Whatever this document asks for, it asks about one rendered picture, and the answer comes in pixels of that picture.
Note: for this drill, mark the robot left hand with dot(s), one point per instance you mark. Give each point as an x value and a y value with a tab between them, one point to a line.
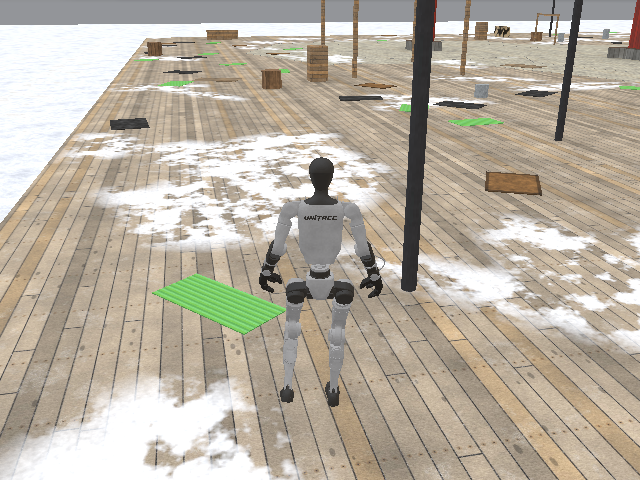
272	278

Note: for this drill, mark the left robot forearm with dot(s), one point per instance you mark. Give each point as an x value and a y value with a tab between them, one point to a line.
270	262

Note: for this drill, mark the left robot foot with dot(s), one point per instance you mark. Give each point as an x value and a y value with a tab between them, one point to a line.
287	395

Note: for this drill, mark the robot right hand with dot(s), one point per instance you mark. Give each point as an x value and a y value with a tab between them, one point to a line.
369	283

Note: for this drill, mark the right robot foot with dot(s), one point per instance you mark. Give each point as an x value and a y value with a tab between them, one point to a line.
333	398

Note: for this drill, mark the robot foot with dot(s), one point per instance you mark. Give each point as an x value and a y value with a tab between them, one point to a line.
287	395
333	398

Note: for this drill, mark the right robot forearm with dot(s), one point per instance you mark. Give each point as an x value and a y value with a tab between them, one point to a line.
370	264

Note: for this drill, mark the robot right upper arm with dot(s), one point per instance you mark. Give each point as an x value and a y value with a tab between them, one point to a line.
352	211

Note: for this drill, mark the robot left upper arm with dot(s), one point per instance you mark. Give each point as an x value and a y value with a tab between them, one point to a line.
289	210

